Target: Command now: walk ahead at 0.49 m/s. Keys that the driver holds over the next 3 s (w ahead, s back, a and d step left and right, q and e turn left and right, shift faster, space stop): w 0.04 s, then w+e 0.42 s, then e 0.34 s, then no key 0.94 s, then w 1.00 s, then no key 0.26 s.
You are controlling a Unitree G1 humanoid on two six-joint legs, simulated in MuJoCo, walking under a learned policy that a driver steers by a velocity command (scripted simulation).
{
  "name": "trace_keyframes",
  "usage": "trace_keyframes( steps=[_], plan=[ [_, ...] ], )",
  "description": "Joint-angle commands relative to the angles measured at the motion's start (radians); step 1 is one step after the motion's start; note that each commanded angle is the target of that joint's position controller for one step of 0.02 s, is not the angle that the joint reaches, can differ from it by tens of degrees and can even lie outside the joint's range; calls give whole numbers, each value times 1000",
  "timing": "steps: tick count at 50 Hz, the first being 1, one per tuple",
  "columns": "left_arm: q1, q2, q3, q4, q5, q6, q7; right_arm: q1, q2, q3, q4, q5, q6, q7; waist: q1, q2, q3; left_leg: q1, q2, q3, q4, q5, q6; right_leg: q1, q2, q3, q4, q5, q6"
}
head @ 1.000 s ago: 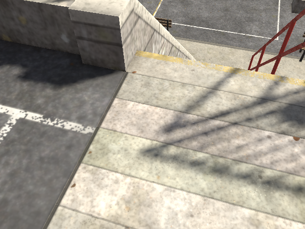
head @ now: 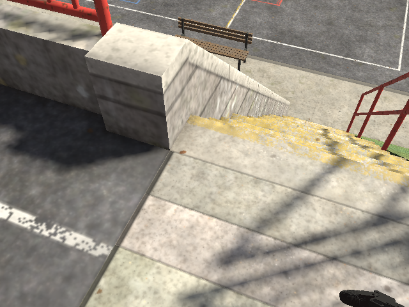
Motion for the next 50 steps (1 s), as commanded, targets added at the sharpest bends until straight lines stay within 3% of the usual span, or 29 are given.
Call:
trace_keyframes(
  steps=[1, 2, 3, 4, 5, 6, 7, 8, 9, 11, 14, 19, 24, 27, 29, 30, 31, 32, 33, 34, 35, 36, 37, 39, 42, 46, 50],
  plan=[
    [-5, 184, 39, -33, -1, 6, 7, -11, -122, -32, -64, 2, -18, 9, -91, -124, 15, 110, -49, 35, -26, -96, 41, 4, -303, 98, 118, 812, -133],
    [-24, 179, 36, -37, 1, 12, 6, 128, -160, -53, -25, 1, -17, 5, -166, -131, -67, 302, -84, 61, -38, -95, 68, -26, -266, 66, 282, 952, -111],
    [-36, 150, 23, -55, 9, 13, 3, 323, -215, -77, 25, -6, -17, -5, -243, -109, -191, 629, -7, -26, -1, -69, 115, -217, -217, 51, 535, 833, -80],
    [80, 33, -12, -68, 9, -2, -9, 477, -316, -101, 53, -30, -13, -12, -218, 111, -378, 1064, 287, -481, -41, -233, 268, -644, -51, 13, 969, 351, -6],
    [74, 35, -15, -50, -9, -29, -14, 482, -246, -74, 55, -26, -10, -13, -219, 179, -468, 1087, 369, -762, -212, -306, 288, -765, 11, 183, 1146, -211, -18],
    [-29, 130, 15, -81, -40, -40, -14, 391, -190, -56, 45, -16, -13, -15, -210, 132, -300, 947, 333, -607, -234, -329, 222, -853, -51, 209, 1208, -175, -36],
    [-101, 147, 20, -104, -46, -41, -7, 294, -151, -43, 24, -15, -16, -17, -176, 69, -182, 770, 301, -449, -264, -286, 181, -848, -112, 170, 1171, -80, -44],
    [-133, 136, 27, -108, -33, -32, 3, 226, -113, -32, 22, -21, -23, -13, -139, 17, -103, 611, 259, -339, -311, -245, 152, -803, -151, 155, 1102, -8, -44],
    [-109, 116, 35, -101, -24, -13, 9, 188, -88, -25, 25, -30, -31, -10, -98, 44, -67, 509, 221, -248, -349, -220, 124, -734, -185, 163, 1045, 42, -46],
    [-57, 58, 32, -85, -25, 19, 10, 187, -81, -27, 44, -38, -35, -9, -65, 63, -37, 405, 191, -147, -402, -195, 117, -664, -197, 161, 1010, 78, -46],
    [-126, 68, 42, -119, -20, 39, 15, 218, -121, -37, 66, -43, -40, -27, -60, 40, 15, 398, 190, -51, -441, -120, 123, -763, -198, 184, 933, 196, -31],
    [-262, 64, 44, -168, -6, 27, -12, 266, -146, -39, 75, -43, -34, -55, -87, 17, 42, 482, 174, 80, -447, -31, 94, -826, -172, 152, 675, 429, -18],
    [-447, 38, 21, -255, 1, 25, -47, 354, -174, -47, 94, -27, -7, -72, -148, -17, 108, 644, 218, 157, -394, 88, 84, -886, -155, 60, 487, 404, -31],
    [-437, 62, 29, -298, 6, 25, -69, 335, -213, -58, 78, -13, 26, -83, -118, 34, 62, 692, 223, 205, -228, 496, 55, -772, -87, -34, 442, 278, -52],
    [-278, 131, 60, -279, 0, 23, -76, 298, -239, -65, 53, -4, 44, -91, -31, 74, -44, 684, 203, 213, 1, 726, 21, -564, -6, -73, 422, 218, -88],
    [-139, 191, 89, -248, -2, 19, -67, 274, -239, -63, 39, 3, 47, -90, 44, 52, -117, 620, 160, 224, 205, 637, -22, -365, 28, -58, 312, 336, -122],
    [-67, 286, 116, -240, 7, 24, -38, 302, -204, -50, 16, -23, 34, -84, 54, -87, -206, 386, 95, 223, 512, 188, -91, -94, -112, 147, 317, 685, -182],
    [-139, 370, 117, -286, 33, 25, -27, 420, -72, -10, -27, -51, 7, -67, -81, -307, -366, 0, -119, 102, 917, -723, -161, 239, -412, 672, 329, 1057, -437],
    [-88, 313, 101, -307, 34, 32, -32, 364, -159, -23, -28, -18, -20, -50, 1, -146, -524, -16, -101, -121, 995, -726, -137, 251, -424, 716, 261, 1010, -454],
    [-148, 252, 84, -321, 25, 31, -31, 266, -166, -26, -62, 13, -24, -48, -1, -105, -408, -73, -54, -126, 950, -637, -109, 158, -373, 561, 252, 916, -394],
    [-216, 211, 75, -329, 1, 30, -31, 239, -161, -28, -59, 1, -17, -60, -36, -21, -263, -87, -13, -106, 847, -556, -107, -4, -309, 454, 223, 817, -333],
    [-265, 172, 65, -341, -9, 34, -26, 229, -175, -37, -54, -17, 0, -75, -65, -18, -200, -52, 14, -103, 773, -511, -109, -134, -271, 404, 194, 737, -301],
    [-289, 166, 62, -351, 3, 40, -22, 239, -188, -44, -59, -22, 18, -79, -94, -29, -169, 20, 22, -105, 737, -489, -110, -253, -250, 381, 167, 705, -297],
    [-295, 191, 69, -362, 20, 41, -20, 263, -168, -45, -71, -27, 43, -85, -122, -50, -158, 81, 9, -93, 654, -467, -118, -361, -226, 358, 148, 734, -297],
    [-277, 212, 73, -367, 19, 44, -6, 258, -150, -39, -78, -33, 57, -96, -121, -84, -189, 74, -6, -88, 528, -393, -140, -366, -212, 324, 165, 771, -280],
    [-284, 190, 57, -376, 17, 68, 14, 195, -147, -34, -97, -26, 73, -96, -94, -125, -184, 92, -1, -92, 394, -282, -148, -389, -185, 323, 153, 480, -233],
    [-280, 175, 42, -375, 31, 81, 19, 154, -149, -32, -113, -21, 66, -84, -68, -156, -141, 155, -7, -84, 250, -300, -138, -401, -187, 356, 165, 326, -220]
  ],
)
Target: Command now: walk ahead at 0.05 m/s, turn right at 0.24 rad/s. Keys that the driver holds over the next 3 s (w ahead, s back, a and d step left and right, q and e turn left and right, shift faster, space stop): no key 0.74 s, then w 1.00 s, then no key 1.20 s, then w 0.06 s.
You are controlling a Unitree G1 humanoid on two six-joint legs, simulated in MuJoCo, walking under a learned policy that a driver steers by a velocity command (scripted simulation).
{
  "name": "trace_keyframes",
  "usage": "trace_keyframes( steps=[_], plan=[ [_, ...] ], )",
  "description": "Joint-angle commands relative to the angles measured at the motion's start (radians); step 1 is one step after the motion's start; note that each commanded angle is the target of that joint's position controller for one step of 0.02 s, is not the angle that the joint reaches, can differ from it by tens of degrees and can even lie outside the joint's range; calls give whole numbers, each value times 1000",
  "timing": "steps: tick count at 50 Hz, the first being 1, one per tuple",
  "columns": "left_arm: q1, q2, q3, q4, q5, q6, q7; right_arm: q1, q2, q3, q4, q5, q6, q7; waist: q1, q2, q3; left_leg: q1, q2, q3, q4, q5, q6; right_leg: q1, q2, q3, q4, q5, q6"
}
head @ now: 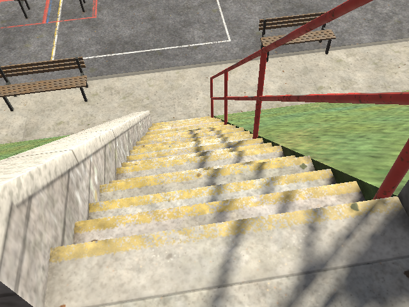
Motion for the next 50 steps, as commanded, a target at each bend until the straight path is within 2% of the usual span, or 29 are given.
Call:
trace_keyframes(
  steps=[1, 3, 4, 5, 6, 7, 8, 9, 10, 11, 13, 15, 19, 37, 38, 40, 41, 43, 45, 47, 49, 50],
  plan=[
    [2, 121, 18, -57, 8, -2, 4, 8, -83, -18, -57, 4, -17, 8, 2, -160, -141, 132, -12, 27, -88, -21, 10, 87, -270, 224, -94, 151, -156],
    [-4, 98, 2, -56, 3, 0, 0, 36, -68, -15, -52, 3, -29, 20, -21, -155, -140, 223, -29, 49, -240, 12, 34, 94, -264, 232, -40, 199, -134],
    [1, 81, -7, -50, -4, 1, 0, 62, -56, -10, -43, -2, -35, 27, -46, -145, -132, 311, -32, 57, -391, 149, 54, 75, -241, 223, -16, 198, -101],
    [44, 60, -15, -45, 1, -4, 1, 83, -97, -16, -42, -18, -41, 30, -34, -98, -143, 403, 43, -16, -430, 315, 84, 42, -197, 202, 29, 118, -45],
    [118, 53, -14, -44, 14, -13, -1, 75, -181, -31, -55, -31, -38, 27, 34, 78, -154, 464, 183, -142, -409, 549, 160, -24, -88, 100, 146, -99, 7],
    [116, 60, -10, -52, 7, -18, -4, 47, -140, -21, -41, -35, -32, 28, 51, 221, -145, 398, 248, -221, -436, 499, 262, -23, -62, 22, 154, -234, 47],
    [75, 92, -4, -54, 10, -19, -6, 13, -83, -8, -50, -25, -31, 30, 37, 192, -131, 350, 220, -215, -451, 383, 260, 36, -95, 16, 128, -192, 62],
    [33, 89, -1, -56, 7, -13, -7, 7, -78, -9, -49, -19, -30, 32, 21, 163, -123, 336, 157, -157, -438, 288, 208, 68, -93, 8, 99, -114, 60],
    [11, 79, -1, -55, 9, 0, -8, 19, -91, -11, -49, -14, -30, 33, 7, 137, -105, 307, 112, -113, -427, 206, 167, 98, -96, 15, 81, -49, 55],
    [9, 80, 0, -58, 12, 12, -11, 26, -93, -10, -47, -12, -34, 32, 1, 108, -84, 278, 86, -81, -423, 121, 140, 117, -110, 33, 58, 0, 43],
    [16, 71, 0, -50, 0, 15, -14, 51, -96, -12, -43, -14, -36, 31, -14, 33, -52, 284, 27, -5, -385, 73, 95, 99, -122, 59, 36, 20, 10],
    [16, 64, -1, -43, 4, 8, -13, 69, -75, -8, -37, -9, -36, 27, -26, -4, -57, 317, 11, 17, -353, 114, 92, 84, -134, 77, 18, 32, 3],
    [15, 49, -5, -33, 4, -4, -12, 75, -63, -6, -34, -8, -26, 22, -35, -45, -73, 360, 3, 25, -327, 170, 99, 83, -138, 82, 13, 64, 12],
    [38, 39, -2, 61, -6, -9, 9, 90, -48, -5, 58, -4, -15, 17, -28, -31, -28, 362, -15, 31, -374, 134, 91, 134, -137, 65, -4, 71, 32],
    [57, 30, -4, 80, -5, -7, 10, 111, -37, -3, 75, -5, -14, 17, -29, -34, -46, 369, -24, 41, -384, 41, 93, 142, -128, 55, -15, -28, 30],
    [74, 55, 7, 95, -20, -5, 13, 119, -54, -10, 87, 9, -12, 14, -22, -30, 10, 306, -50, 51, -374, -263, 122, 92, -102, 41, -12, -380, 5],
    [80, 59, 8, 95, -26, -11, 14, 117, -52, -9, 83, 16, -18, 12, -19, -32, 55, 264, -44, 33, -377, -377, 143, 51, -111, 58, -26, -516, -14],
    [95, 54, 7, 97, -36, -40, 12, 125, -46, -6, 77, 27, -48, 12, -16, -50, 117, 213, -24, -1, -365, -431, 175, 14, -152, 116, -50, -594, -49],
    [122, 60, 9, 109, -40, -70, 4, 123, -41, -6, 75, 32, -82, 21, -9, -74, 110, 181, -21, -5, -323, -360, 190, 59, -198, 187, -70, -563, -83],
    [155, 80, 14, 120, -42, -86, -7, 109, -22, -4, 66, 33, -107, 36, -3, -126, 83, 141, -50, 37, -250, -256, 189, 137, -255, 295, -120, -531, -126],
    [154, 99, 16, 117, -39, -87, -13, 142, -4, 0, 71, 33, -122, 49, -28, -194, 65, 156, -71, 75, -196, -149, 198, 157, -320, 405, -147, -425, -166],
    [124, 94, 14, 104, -41, -87, -14, 185, -13, -2, 86, 33, -127, 55, -53, -183, 57, 207, -63, 66, -225, -94, 208, 138, -317, 386, -107, -299, -159]
  ],
)
Over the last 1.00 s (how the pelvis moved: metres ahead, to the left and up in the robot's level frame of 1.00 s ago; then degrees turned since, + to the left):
0.44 -0.05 0.00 -26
